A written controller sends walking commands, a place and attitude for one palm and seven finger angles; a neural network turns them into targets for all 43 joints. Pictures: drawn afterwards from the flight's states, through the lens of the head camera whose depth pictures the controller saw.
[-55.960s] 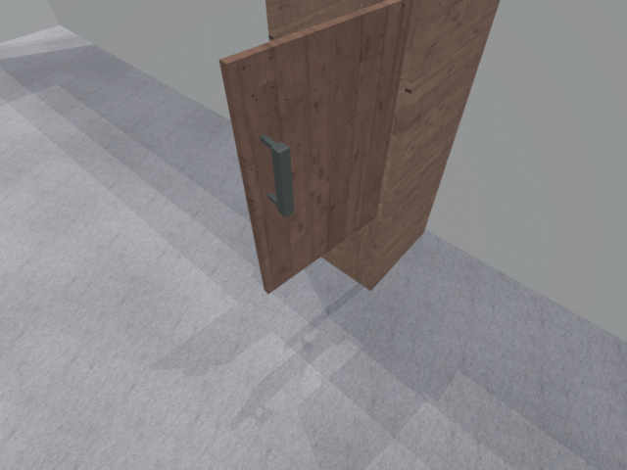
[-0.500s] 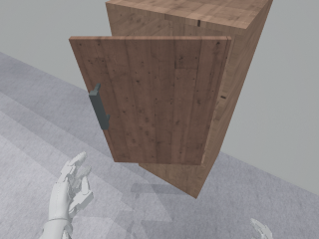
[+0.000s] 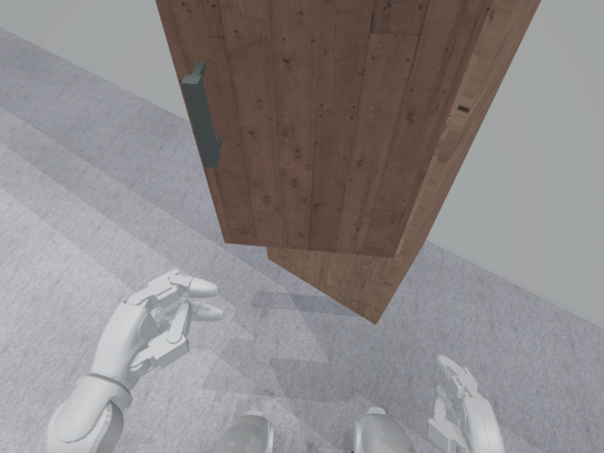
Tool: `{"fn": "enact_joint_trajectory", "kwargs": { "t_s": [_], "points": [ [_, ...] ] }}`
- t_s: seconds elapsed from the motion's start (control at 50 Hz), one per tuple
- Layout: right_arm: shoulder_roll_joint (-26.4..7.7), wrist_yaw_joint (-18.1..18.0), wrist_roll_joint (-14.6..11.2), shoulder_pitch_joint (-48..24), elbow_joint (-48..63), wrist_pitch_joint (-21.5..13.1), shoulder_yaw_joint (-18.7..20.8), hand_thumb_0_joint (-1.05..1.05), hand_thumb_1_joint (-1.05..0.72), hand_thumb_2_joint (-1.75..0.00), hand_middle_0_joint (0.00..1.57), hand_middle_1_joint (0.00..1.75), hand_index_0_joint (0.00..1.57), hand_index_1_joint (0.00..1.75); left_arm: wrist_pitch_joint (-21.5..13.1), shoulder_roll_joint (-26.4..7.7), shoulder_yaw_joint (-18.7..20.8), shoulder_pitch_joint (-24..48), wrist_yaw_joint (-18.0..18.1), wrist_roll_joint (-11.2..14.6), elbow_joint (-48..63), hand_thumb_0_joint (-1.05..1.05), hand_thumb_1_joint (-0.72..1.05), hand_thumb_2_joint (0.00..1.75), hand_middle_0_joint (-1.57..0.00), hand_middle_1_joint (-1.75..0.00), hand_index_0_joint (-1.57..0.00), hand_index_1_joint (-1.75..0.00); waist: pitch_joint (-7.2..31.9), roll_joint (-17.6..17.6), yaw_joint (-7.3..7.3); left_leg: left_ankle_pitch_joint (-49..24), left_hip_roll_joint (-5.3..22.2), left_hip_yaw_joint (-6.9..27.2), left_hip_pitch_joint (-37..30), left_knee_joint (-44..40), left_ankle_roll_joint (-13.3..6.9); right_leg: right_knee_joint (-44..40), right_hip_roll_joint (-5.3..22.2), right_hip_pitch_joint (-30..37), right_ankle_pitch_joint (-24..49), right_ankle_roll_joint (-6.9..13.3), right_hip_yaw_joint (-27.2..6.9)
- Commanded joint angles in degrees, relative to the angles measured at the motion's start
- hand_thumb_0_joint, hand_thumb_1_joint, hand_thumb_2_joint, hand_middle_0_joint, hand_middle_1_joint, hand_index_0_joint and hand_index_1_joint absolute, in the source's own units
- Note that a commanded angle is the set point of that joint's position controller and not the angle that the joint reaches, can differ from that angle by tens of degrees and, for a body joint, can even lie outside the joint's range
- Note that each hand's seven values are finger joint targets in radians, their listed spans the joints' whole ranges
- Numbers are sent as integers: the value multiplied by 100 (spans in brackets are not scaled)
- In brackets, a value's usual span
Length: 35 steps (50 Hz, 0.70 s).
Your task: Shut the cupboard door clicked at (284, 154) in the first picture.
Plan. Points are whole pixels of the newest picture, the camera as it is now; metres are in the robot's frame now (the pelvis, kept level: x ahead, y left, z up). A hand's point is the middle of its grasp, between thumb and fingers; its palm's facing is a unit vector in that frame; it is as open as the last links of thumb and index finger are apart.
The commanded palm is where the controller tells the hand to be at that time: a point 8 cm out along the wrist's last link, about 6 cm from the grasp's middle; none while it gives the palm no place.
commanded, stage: raise the hand and make a fist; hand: left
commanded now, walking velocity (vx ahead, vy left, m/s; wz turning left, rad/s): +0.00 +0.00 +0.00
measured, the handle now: (206, 117) +0.56 +0.18 +0.13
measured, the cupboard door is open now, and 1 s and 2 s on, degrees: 29 29 29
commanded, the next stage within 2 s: bring the fist close to the handle in 1.20 s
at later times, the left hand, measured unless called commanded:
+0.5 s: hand (124, 299) +0.26 +0.21 +0.12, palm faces +0.04 -1.00 -0.05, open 3.1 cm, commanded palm +0.23 +0.25 +0.11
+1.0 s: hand (161, 291) +0.27 +0.17 +0.12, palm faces -0.08 -1.00 -0.03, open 3.1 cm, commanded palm +0.25 +0.23 +0.13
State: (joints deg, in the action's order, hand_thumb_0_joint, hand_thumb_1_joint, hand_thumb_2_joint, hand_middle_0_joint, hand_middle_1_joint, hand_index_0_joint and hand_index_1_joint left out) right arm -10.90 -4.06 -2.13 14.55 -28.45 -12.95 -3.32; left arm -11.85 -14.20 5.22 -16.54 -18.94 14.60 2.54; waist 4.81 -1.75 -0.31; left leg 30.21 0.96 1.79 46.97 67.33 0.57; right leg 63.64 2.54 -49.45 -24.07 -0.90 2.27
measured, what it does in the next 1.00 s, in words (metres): stands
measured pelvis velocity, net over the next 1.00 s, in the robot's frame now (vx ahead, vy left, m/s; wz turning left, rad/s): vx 0.05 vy -0.01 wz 0.01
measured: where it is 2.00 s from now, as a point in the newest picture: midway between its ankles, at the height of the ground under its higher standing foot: outside the picture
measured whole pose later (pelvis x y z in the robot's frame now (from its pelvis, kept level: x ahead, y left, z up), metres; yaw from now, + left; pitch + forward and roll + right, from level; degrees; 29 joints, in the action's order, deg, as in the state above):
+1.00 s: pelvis +0.05 -0.01 +0.04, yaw +0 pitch +7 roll -1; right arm -15.2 -4.3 -1.5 17.2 -28.3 -11.8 -1.8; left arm -9.0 -14.9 10.1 -19.6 -19.4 17.7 4.7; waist 4.5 -2.7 0.5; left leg 28.0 1.5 2.0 31.9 52.8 1.3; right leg 51.0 1.9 -35.0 -23.0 -0.4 2.9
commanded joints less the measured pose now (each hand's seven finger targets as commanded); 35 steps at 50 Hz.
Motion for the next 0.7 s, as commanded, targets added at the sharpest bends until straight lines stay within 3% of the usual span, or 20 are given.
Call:
{"fn": "enact_joint_trajectory", "kwargs": {
  "t_s": [0.0,0.04,0.1,0.12,0.18,0.24,0.32,0.36,0.42,0.46,0.52,0.62,0.64,0.68],
  "points": [
    [-797,-65,22,-512,1270,-339,488,0,-90,-90,20,30,20,30,-187,-679,1181,-536,733,337,1943,0,90,90,-86,-102,-86,-102,1263,263,452,-495,-219,27,-403,-1860,-99,-1376,-239,1659,-625,187,90],
    [-817,-33,122,-425,1179,-417,451,0,-90,-90,20,30,20,30,-637,-693,1135,-368,1026,256,2215,0,90,90,-90,-106,-90,-106,1180,110,371,-737,-178,97,-485,-1870,-88,-1207,-281,1526,-259,228,200],
    [-933,53,196,-228,978,-498,445,0,-90,-90,20,30,20,30,-1191,-387,513,-253,1006,-11,1901,0,90,90,-95,-112,-95,-112,716,-51,25,-549,-129,140,-419,-1756,-88,-1074,-280,925,-278,220,255],
    [-990,57,193,-218,967,-527,436,0,-90,-90,20,30,20,30,-1260,-265,230,-147,897,-80,1853,0,90,90,-97,-114,-97,-114,544,-64,-93,-423,-118,175,-393,-1758,-113,-1053,-287,793,-312,227,273],
    [-1132,34,103,-81,950,-613,484,0,-90,-90,20,30,20,30,-1156,-324,-25,-207,448,-80,1559,0,90,90,-102,-120,-102,-120,518,-152,-190,131,-138,214,-425,-1858,-116,-1243,-241,765,-633,215,175],
    [-1168,-14,42,-32,1033,-620,526,0,-90,-90,20,30,20,30,-820,-734,391,-325,234,-8,1762,0,90,90,-108,-126,-108,-126,1031,-126,-37,-269,-176,194,-696,-1932,-145,-1356,-239,1239,-321,211,152],
    [-1018,-61,88,-121,1089,-493,511,0,-90,-90,20,30,20,30,-680,-1164,1297,-433,522,216,2367,0,90,90,-115,-134,-115,-134,1526,-251,319,-1393,-175,165,-1079,-2004,-74,-1222,-318,1914,619,262,272],
    [-914,-32,93,-99,1084,-410,486,0,-90,-90,20,30,20,30,-710,-810,1188,-589,669,346,2395,0,90,90,-119,-138,-119,-138,1420,-275,298,-1884,-161,126,-1218,-1990,-12,-1185,-334,1985,1134,248,339],
    [-941,21,112,-50,1031,-294,450,0,-90,-90,20,30,20,30,-674,-471,811,-494,671,300,2099,0,90,90,-124,-144,-124,-144,944,-236,97,-2076,-126,115,-1198,-1961,-6,-1246,-369,1808,1327,225,385],
    [-1006,49,93,17,1008,-250,460,0,-90,-90,20,30,20,30,-524,-344,483,-485,497,172,1764,0,90,90,-128,-148,-128,-148,681,-189,-50,-1968,-103,85,-1177,-1949,-7,-1333,-355,1655,1317,190,357],
    [-1084,28,49,84,1028,-221,448,0,-90,-90,20,30,20,30,-253,-446,279,-214,191,33,1569,0,90,90,-130,-150,-130,-150,557,-62,-141,-1766,-100,94,-1177,-2007,-71,-1507,-350,1720,1216,192,287],
    [-1013,-41,84,-45,1093,-246,415,0,-90,-90,20,30,20,30,-268,-1236,1256,137,172,243,2249,0,90,90,-130,-150,-130,-150,1366,-300,150,-2286,-150,44,-1566,-2031,-70,-1521,-327,2394,1793,229,202],
    [-947,-35,86,-40,1115,-252,390,0,-90,-90,20,30,20,30,-345,-1182,1348,154,215,322,2410,0,90,90,-130,-150,-130,-150,1573,-339,214,-2478,-154,51,-1686,-2068,-49,-1494,-321,2530,1957,234,224],
    [-881,-26,77,-21,1061,-240,379,0,-90,-90,20,30,20,30,-455,-1014,1387,-10,302,442,2283,0,90,90,-130,-150,-130,-150,1470,-231,215,-2629,-143,23,-1724,-2080,-16,-1504,-347,2555,2139,217,261]
  ]
}}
